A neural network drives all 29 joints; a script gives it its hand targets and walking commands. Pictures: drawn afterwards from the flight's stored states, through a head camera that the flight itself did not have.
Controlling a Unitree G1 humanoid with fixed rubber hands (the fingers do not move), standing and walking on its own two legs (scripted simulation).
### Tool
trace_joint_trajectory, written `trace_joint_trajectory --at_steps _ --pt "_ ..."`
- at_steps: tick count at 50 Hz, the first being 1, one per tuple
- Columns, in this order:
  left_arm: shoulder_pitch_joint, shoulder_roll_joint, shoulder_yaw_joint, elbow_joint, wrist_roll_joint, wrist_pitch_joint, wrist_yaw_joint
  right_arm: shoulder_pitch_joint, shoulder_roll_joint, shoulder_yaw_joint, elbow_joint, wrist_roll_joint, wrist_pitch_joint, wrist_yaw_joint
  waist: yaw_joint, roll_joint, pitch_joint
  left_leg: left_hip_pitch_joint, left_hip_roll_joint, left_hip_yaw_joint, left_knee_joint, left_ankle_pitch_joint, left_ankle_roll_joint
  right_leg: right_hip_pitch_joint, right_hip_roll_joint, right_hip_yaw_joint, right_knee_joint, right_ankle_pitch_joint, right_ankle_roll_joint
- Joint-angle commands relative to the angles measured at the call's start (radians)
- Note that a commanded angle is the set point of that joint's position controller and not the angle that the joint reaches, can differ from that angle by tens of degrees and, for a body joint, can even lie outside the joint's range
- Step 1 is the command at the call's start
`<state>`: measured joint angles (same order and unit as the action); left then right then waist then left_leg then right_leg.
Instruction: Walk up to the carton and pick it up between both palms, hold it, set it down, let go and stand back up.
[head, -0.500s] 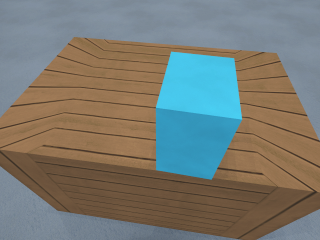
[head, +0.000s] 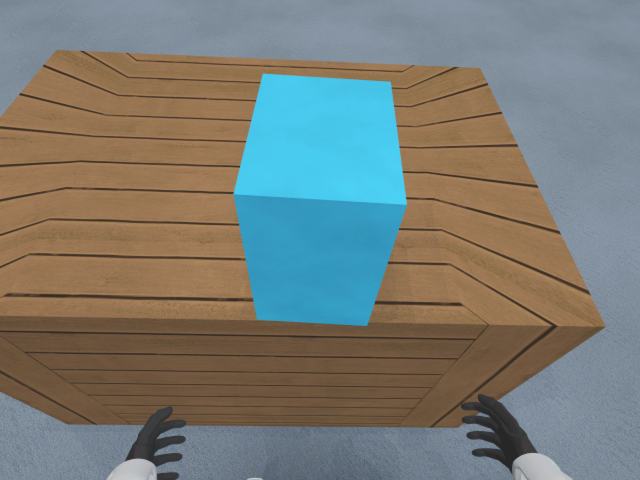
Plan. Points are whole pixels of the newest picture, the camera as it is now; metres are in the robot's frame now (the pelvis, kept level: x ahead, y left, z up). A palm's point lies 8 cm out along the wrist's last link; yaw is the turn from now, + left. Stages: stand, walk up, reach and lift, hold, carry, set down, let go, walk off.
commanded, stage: reach and lift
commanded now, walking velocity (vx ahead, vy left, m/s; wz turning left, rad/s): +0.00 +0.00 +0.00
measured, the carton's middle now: (318, 209) +0.46 +0.02 +0.07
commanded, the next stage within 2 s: none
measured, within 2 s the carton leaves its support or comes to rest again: neither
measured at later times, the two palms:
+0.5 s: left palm out of the picture +0.16 +0.24 -0.06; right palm (493, 447) +0.18 -0.19 -0.05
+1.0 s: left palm (152, 403) +0.23 +0.21 -0.01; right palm (493, 394) +0.23 -0.19 -0.01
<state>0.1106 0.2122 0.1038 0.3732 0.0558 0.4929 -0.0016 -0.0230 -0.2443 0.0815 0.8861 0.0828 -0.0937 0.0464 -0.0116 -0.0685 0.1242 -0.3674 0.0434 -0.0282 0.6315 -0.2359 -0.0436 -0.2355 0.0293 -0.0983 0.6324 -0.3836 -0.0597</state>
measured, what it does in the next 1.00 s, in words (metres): stands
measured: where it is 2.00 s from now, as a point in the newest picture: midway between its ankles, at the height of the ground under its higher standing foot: outside the picture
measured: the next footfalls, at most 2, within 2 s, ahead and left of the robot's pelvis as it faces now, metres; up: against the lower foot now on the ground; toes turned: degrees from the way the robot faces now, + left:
none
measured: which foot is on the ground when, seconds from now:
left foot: down 0.00-1.00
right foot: down 0.00-1.00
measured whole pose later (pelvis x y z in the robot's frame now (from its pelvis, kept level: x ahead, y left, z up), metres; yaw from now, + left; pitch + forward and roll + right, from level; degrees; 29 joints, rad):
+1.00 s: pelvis +0.03 +0.02 +0.02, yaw -4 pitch -1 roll +0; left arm 0.23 0.13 -0.04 0.24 -0.05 0.15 0.07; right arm 0.18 -0.15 0.00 0.46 0.09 -0.12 -0.01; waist 0.06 -0.03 0.00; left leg -0.16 0.03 0.06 0.34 -0.16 -0.01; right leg -0.05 0.01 -0.02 0.31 -0.25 -0.02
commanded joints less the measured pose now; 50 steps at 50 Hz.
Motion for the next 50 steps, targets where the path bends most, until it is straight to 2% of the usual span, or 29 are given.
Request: trace_joint_trajectory --at_steps 1,3,5,7,9,11,15,18,21,24,29,32,36,44,50 --pt "0.001 0.193 0.104 0.011 -0.006 -0.086 0.014 -0.060 -0.037 -0.032 -0.254 -0.067 -0.033 -0.048 0.119 0.007 -0.192 0.119 -0.083 0.102 -0.143 0.148 0.045 0.044 -0.060 0.077 -0.195 0.413 0.127" --pt "-0.083 0.196 0.098 -0.040 -0.014 -0.132 0.022 -0.043 0.003 -0.053 -0.325 -0.095 -0.041 -0.050 0.122 0.042 -0.195 0.096 -0.077 0.115 -0.173 0.095 0.049 0.038 -0.079 0.124 -0.219 0.341 0.131" --pt "-0.151 0.183 0.068 -0.089 -0.035 -0.166 0.032 -0.030 0.028 -0.080 -0.352 -0.113 -0.042 -0.049 0.098 0.078 -0.198 0.110 -0.062 0.129 -0.175 0.039 0.053 -0.019 -0.094 0.154 -0.240 0.221 0.115" --pt "-0.173 0.169 0.036 -0.110 -0.059 -0.185 0.034 -0.007 0.039 -0.098 -0.348 -0.123 -0.036 -0.055 0.067 0.090 -0.198 0.153 -0.052 0.137 -0.172 0.010 0.053 -0.067 -0.102 0.156 -0.256 0.157 0.106" --pt "-0.152 0.160 0.010 -0.108 -0.083 -0.191 0.029 0.030 0.038 -0.105 -0.330 -0.124 -0.031 -0.067 0.045 0.083 -0.204 0.203 -0.050 0.134 -0.177 0.013 0.053 -0.077 -0.103 0.144 -0.266 0.163 0.107" --pt "-0.104 0.156 -0.006 -0.095 -0.105 -0.192 0.022 0.063 0.028 -0.108 -0.321 -0.120 -0.029 -0.081 0.037 0.064 -0.213 0.250 -0.053 0.127 -0.193 0.045 0.053 -0.059 -0.095 0.122 -0.275 0.209 0.116" --pt "0.000 0.148 -0.012 -0.065 -0.128 -0.189 0.008 0.080 0.012 -0.117 -0.343 -0.120 -0.021 -0.108 0.052 0.027 -0.221 0.308 -0.062 0.117 -0.237 0.144 0.047 0.013 -0.062 0.072 -0.295 0.284 0.129" --pt "0.007 0.139 -0.019 -0.060 -0.132 -0.191 0.008 0.049 0.016 -0.130 -0.384 -0.127 -0.007 -0.112 0.070 0.024 -0.206 0.317 -0.057 0.118 -0.263 0.162 0.043 0.018 -0.038 0.052 -0.321 0.209 0.120" --pt "-0.017 0.125 -0.033 -0.077 -0.133 -0.206 0.017 0.025 0.026 -0.138 -0.427 -0.132 0.006 -0.103 0.079 0.039 -0.192 0.326 -0.050 0.116 -0.281 0.142 0.042 -0.009 -0.030 0.044 -0.346 0.130 0.107" --pt "-0.031 0.110 -0.051 -0.117 -0.132 -0.235 0.030 0.026 0.030 -0.139 -0.459 -0.122 0.007 -0.089 0.081 0.065 -0.200 0.344 -0.046 0.111 -0.293 0.143 0.039 -0.025 -0.030 0.046 -0.360 0.109 0.097" --pt "-0.063 0.078 -0.086 -0.175 -0.130 -0.293 0.058 0.039 0.034 -0.132 -0.462 -0.087 -0.007 -0.057 0.063 0.104 -0.210 0.384 -0.039 0.097 -0.297 0.137 0.033 -0.069 -0.034 0.057 -0.374 0.098 0.078" --pt "-0.049 0.053 -0.104 -0.185 -0.126 -0.322 0.070 0.054 0.026 -0.135 -0.451 -0.067 -0.018 -0.044 0.059 0.111 -0.209 0.409 -0.034 0.083 -0.298 0.161 0.028 -0.079 -0.032 0.059 -0.383 0.114 0.066" --pt "-0.019 0.028 -0.116 -0.199 -0.123 -0.348 0.075 0.061 0.001 -0.140 -0.463 -0.046 -0.037 -0.040 0.060 0.098 -0.226 0.456 -0.032 0.066 -0.287 0.263 0.023 -0.077 -0.018 0.058 -0.393 0.178 0.058" --pt "0.032 -0.010 -0.117 -0.277 -0.113 -0.370 0.075 0.072 -0.030 -0.134 -0.573 -0.006 -0.066 -0.060 0.075 0.063 -0.263 0.535 -0.031 0.049 -0.263 0.474 0.014 -0.049 0.007 0.058 -0.407 0.323 0.054" --pt "0.035 -0.030 -0.113 -0.343 -0.100 -0.394 0.069 0.096 -0.016 -0.102 -0.645 0.032 -0.076 -0.071 0.074 0.062 -0.265 0.571 -0.035 0.049 -0.257 0.525 0.010 -0.035 0.002 0.072 -0.412 0.403 0.057"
